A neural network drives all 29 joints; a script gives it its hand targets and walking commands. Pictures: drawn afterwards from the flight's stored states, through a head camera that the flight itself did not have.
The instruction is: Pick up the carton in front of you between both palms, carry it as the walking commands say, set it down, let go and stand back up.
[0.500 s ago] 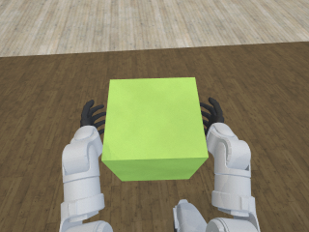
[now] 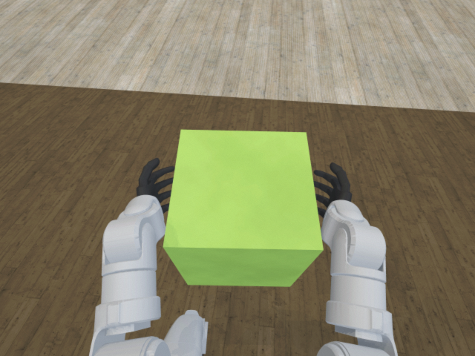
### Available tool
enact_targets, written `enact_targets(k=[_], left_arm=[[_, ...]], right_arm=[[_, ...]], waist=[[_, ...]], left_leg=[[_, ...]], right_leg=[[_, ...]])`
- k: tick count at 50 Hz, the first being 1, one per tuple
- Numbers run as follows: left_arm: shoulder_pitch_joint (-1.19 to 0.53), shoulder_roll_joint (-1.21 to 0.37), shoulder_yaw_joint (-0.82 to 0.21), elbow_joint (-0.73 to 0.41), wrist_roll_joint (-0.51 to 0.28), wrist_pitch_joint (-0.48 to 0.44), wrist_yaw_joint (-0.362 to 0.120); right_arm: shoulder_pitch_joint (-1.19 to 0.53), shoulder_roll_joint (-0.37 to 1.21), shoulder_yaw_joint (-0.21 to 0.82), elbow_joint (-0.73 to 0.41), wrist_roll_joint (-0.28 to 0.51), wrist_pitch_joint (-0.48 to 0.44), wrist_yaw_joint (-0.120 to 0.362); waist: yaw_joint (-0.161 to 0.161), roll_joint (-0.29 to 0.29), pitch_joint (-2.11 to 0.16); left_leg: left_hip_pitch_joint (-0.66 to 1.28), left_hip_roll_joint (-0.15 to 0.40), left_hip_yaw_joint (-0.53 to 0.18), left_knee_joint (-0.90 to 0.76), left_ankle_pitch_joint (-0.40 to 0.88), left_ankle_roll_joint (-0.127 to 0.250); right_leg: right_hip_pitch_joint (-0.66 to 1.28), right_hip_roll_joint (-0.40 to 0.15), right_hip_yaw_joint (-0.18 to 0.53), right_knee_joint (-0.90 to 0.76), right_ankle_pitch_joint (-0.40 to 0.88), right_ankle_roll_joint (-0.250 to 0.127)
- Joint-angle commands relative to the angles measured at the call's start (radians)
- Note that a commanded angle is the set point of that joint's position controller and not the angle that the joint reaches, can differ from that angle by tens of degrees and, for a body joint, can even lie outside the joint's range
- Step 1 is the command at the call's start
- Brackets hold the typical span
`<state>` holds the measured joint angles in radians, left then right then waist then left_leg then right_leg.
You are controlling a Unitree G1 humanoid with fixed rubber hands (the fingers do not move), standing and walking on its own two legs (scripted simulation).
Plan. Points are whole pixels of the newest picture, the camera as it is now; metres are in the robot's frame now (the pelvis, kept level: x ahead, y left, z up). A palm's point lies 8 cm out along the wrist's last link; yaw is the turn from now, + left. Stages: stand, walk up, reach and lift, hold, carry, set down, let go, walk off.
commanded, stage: carry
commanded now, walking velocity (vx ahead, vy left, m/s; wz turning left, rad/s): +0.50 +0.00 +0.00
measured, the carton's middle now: (241, 216) +0.35 +0.02 +0.00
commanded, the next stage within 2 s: none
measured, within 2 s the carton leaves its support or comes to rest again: neither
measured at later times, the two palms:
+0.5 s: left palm (195, 101) +0.65 +0.15 +0.02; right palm (323, 115) +0.61 -0.16 +0.02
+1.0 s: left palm (218, 61) +0.92 +0.12 -0.03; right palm (316, 64) +0.92 -0.19 -0.04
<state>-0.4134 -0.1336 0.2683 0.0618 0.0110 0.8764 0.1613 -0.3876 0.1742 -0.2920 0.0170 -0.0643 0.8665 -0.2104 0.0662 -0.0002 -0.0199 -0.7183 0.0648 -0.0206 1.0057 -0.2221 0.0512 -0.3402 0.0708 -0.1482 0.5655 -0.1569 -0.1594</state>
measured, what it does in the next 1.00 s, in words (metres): goes down: left foot 0.05 m lower, then right foot 0.05 m lower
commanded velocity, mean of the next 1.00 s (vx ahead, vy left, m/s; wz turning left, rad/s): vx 0.50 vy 0.00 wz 0.00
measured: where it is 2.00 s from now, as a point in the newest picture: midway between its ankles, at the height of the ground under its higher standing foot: (254, 178)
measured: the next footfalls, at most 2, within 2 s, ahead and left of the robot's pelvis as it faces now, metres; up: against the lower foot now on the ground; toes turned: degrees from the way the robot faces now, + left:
left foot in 0.28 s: +0.34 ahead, +0.07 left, -0.05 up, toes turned +1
right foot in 0.78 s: +0.64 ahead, -0.09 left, -0.10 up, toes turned -5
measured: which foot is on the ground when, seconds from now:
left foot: up 0.00-0.26, down 0.28-0.78, up 0.80-1.00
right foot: down 0.00-0.30, up 0.32-0.76, down 0.78-1.00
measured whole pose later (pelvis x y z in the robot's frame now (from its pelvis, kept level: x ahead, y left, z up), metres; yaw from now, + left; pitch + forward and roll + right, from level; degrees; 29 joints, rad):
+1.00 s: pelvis +0.60 -0.04 -0.11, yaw -1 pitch +5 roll +1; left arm -0.38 -0.14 0.27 0.05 0.03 0.89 0.17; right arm -0.40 0.16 -0.29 0.05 -0.05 0.88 -0.21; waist 0.04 0.01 -0.05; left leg -0.63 0.02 0.00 1.13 -0.39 0.06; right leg -0.41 0.04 -0.12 0.61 -0.13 -0.12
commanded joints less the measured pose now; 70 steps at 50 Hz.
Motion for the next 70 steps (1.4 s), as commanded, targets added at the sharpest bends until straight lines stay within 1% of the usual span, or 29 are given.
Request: enact_targets(k=[1,3,9,13,14,15,16,17,19,22,25,28,34,38,39,40,41,42,44,48,55,61,64,65,66,67,68,69,70], left_arm=[[-0.517,-0.770,-0.626,-0.076,-0.135,-0.025,0.009],[-0.478,-0.782,-0.630,-0.075,-0.139,-0.035,0.012],[-0.479,-0.675,-0.611,-0.129,-0.135,-0.021,0.039],[-0.448,-0.642,-0.607,-0.104,-0.125,0.023,0.050],[-0.493,-0.641,-0.597,-0.101,-0.138,0.037,0.052],[-0.499,-0.650,-0.606,-0.107,-0.137,0.062,0.048],[-0.465,-0.633,-0.588,-0.088,-0.154,0.073,0.042],[-0.540,-0.638,-0.580,-0.170,-0.139,0.065,0.046],[-0.604,-0.695,-0.561,-0.140,-0.130,0.056,0.054],[-0.516,-0.709,-0.493,-0.075,-0.024,0.032,0.053],[-0.504,-0.762,-0.541,-0.057,-0.034,0.012,0.039],[-0.463,-0.733,-0.542,-0.061,-0.039,0.004,0.037],[-0.468,-0.657,-0.553,-0.149,-0.066,0.002,0.048],[-0.408,-0.591,-0.503,-0.072,-0.025,0.032,0.060],[-0.397,-0.603,-0.496,-0.058,-0.041,0.039,0.057],[-0.425,-0.557,-0.466,-0.075,-0.015,0.039,0.060],[-0.397,-0.543,-0.489,-0.032,-0.014,0.057,0.070],[-0.404,-0.607,-0.504,-0.034,-0.044,0.053,0.064],[-0.528,-0.714,-0.556,-0.078,-0.109,0.036,0.044],[-0.627,-0.794,-0.641,-0.110,-0.151,-0.015,0.005],[-0.455,-0.735,-0.606,-0.091,-0.123,-0.027,0.013],[-0.408,-0.649,-0.597,-0.099,-0.125,-0.015,0.041],[-0.451,-0.643,-0.620,-0.104,-0.121,0.013,0.046],[-0.474,-0.642,-0.626,-0.094,-0.133,0.030,0.046],[-0.517,-0.646,-0.614,-0.106,-0.135,0.036,0.045],[-0.533,-0.675,-0.617,-0.112,-0.163,0.047,0.045],[-0.532,-0.695,-0.599,-0.091,-0.172,0.064,0.041],[-0.586,-0.669,-0.605,-0.134,-0.180,0.062,0.049],[-0.584,-0.684,-0.573,-0.105,-0.153,0.058,0.054]], right_arm=[[-0.468,0.725,0.574,0.006,0.098,-0.026,-0.005],[-0.541,0.712,0.624,-0.064,0.120,-0.037,-0.002],[-0.473,0.615,0.583,-0.081,0.108,0.002,-0.014],[-0.420,0.540,0.531,-0.078,0.080,0.043,-0.023],[-0.427,0.521,0.521,-0.059,0.103,0.057,-0.020],[-0.386,0.499,0.501,-0.024,0.054,0.068,-0.030],[-0.401,0.497,0.516,-0.026,0.080,0.073,-0.038],[-0.515,0.598,0.561,-0.081,0.149,0.068,-0.030],[-0.573,0.676,0.603,-0.063,0.196,0.061,-0.004],[-0.658,0.736,0.682,-0.098,0.255,0.032,0.033],[-0.631,0.761,0.686,-0.082,0.256,0.011,0.052],[-0.553,0.734,0.676,-0.068,0.209,0.003,0.042],[-0.495,0.693,0.673,-0.121,0.210,-0.003,0.020],[-0.452,0.637,0.652,-0.023,0.166,0.034,-0.004],[-0.483,0.620,0.652,-0.057,0.183,0.043,-0.008],[-0.515,0.654,0.663,-0.030,0.185,0.057,-0.011],[-0.451,0.629,0.617,0.006,0.168,0.068,-0.012],[-0.575,0.650,0.645,-0.082,0.203,0.056,-0.007],[-0.571,0.699,0.580,-0.037,0.175,0.050,-0.005],[-0.519,0.746,0.562,0.017,0.098,0.006,0.005],[-0.463,0.683,0.608,-0.058,0.112,-0.024,-0.004],[-0.452,0.597,0.581,-0.071,0.117,0.003,-0.016],[-0.400,0.544,0.528,-0.031,0.082,0.035,-0.017],[-0.365,0.513,0.500,-0.011,0.063,0.044,-0.022],[-0.372,0.522,0.497,-0.020,0.059,0.049,-0.022],[-0.421,0.504,0.485,-0.033,0.068,0.055,-0.028],[-0.489,0.522,0.512,-0.066,0.090,0.061,-0.038],[-0.465,0.548,0.502,-0.064,0.112,0.062,-0.037],[-0.507,0.597,0.539,-0.027,0.128,0.061,-0.025]], waist=[[0.012,-0.044,-0.383],[0.028,-0.095,-0.361],[0.056,-0.097,-0.283],[-0.046,-0.055,-0.315],[-0.095,0.021,-0.366],[-0.109,0.210,-0.494],[-0.156,0.217,-0.583],[-0.173,0.108,-0.516],[-0.128,-0.013,-0.380],[-0.089,0.012,-0.358],[-0.116,0.093,-0.345],[-0.145,0.083,-0.355],[-0.196,0.100,-0.315],[-0.093,0.078,-0.322],[-0.037,-0.012,-0.377],[-0.067,-0.167,-0.458],[-0.031,-0.287,-0.519],[0.014,-0.201,-0.518],[0.003,-0.033,-0.396],[-0.056,-0.047,-0.385],[0.016,-0.071,-0.348],[0.061,-0.105,-0.274],[-0.022,-0.104,-0.283],[-0.071,-0.012,-0.336],[-0.089,0.051,-0.406],[-0.089,0.247,-0.497],[-0.137,0.279,-0.595],[-0.125,0.170,-0.480],[-0.122,0.056,-0.416]], left_leg=[[-0.086,-0.028,0.056,-0.107,0.134,-0.002],[-0.095,-0.022,0.089,-0.205,0.232,0.010],[0.069,-0.079,0.126,-0.533,0.414,0.038],[0.511,-0.137,0.222,-0.646,0.488,0.062],[0.743,0.029,0.042,-0.562,0.647,0.088],[1.033,0.321,-0.334,-0.375,0.904,0.231],[1.123,0.390,-0.579,-0.489,0.453,0.385],[1.019,0.347,-0.603,-0.551,0.233,0.363],[0.734,0.276,-0.488,-0.605,0.180,0.289],[0.523,0.187,-0.313,-0.655,0.048,0.226],[0.580,0.131,-0.179,-0.615,0.386,0.204],[0.734,0.111,-0.142,-0.564,0.591,0.159],[0.845,0.051,-0.086,-0.425,0.554,0.130],[0.633,0.029,0.023,-0.150,0.515,0.069],[0.474,0.018,0.076,0.030,0.305,0.048],[0.237,-0.062,0.092,0.215,-0.336,0.009],[0.037,-0.160,0.027,0.427,-0.419,-0.029],[-0.100,-0.123,0.007,0.508,-0.397,-0.004],[-0.122,-0.063,-0.019,0.400,-0.294,0.020],[0.043,-0.004,-0.013,0.144,-0.152,0.004],[-0.024,-0.022,0.048,-0.200,0.162,0.000],[0.068,-0.096,0.151,-0.549,0.412,0.018],[0.407,-0.087,0.153,-0.603,0.425,0.055],[0.577,-0.052,0.129,-0.581,0.434,0.054],[0.752,0.048,0.042,-0.499,0.640,0.064],[1.005,0.327,-0.346,-0.370,0.879,0.173],[1.094,0.385,-0.605,-0.482,0.505,0.310],[0.943,0.349,-0.593,-0.569,0.193,0.266],[0.834,0.273,-0.522,-0.604,0.170,0.211]], right_leg=[[0.422,-0.247,0.294,-0.105,0.666,0.001],[0.460,-0.223,0.248,-0.097,0.718,0.043],[0.440,-0.178,0.204,-0.006,0.485,0.012],[0.238,-0.117,0.135,0.347,0.600,0.079],[0.030,-0.118,0.128,0.617,0.301,0.114],[-0.279,-0.007,0.109,0.853,-0.442,0.158],[-0.477,0.008,0.165,1.034,-0.491,0.156],[-0.531,-0.040,0.187,1.013,-0.420,0.117],[-0.477,-0.094,0.207,0.819,-0.336,0.102],[-0.340,-0.132,0.176,0.620,-0.200,0.115],[-0.369,-0.133,0.154,0.410,-0.060,0.132],[-0.425,-0.108,0.127,0.246,0.075,0.128],[-0.350,-0.055,0.058,-0.065,0.283,0.087],[0.085,-0.029,-0.009,-0.210,0.381,0.045],[0.291,-0.126,0.076,-0.124,0.523,0.049],[0.542,-0.370,0.378,0.056,0.903,0.038],[0.600,-0.494,0.713,-0.047,0.466,-0.147],[0.625,-0.495,0.813,-0.118,0.169,-0.207],[0.428,-0.401,0.674,-0.165,-0.018,-0.143],[0.212,-0.344,0.475,-0.187,0.120,-0.090],[0.339,-0.248,0.282,-0.110,0.556,-0.040],[0.400,-0.180,0.203,-0.003,0.456,-0.007],[0.210,-0.190,0.203,0.161,0.376,0.022],[0.153,-0.148,0.155,0.339,0.365,0.068],[-0.001,-0.120,0.094,0.566,0.097,0.104],[-0.301,-0.040,0.115,0.814,-0.454,0.142],[-0.459,-0.009,0.154,0.957,-0.477,0.134],[-0.513,-0.060,0.184,0.927,-0.409,0.112],[-0.466,-0.081,0.179,0.832,-0.356,0.110]])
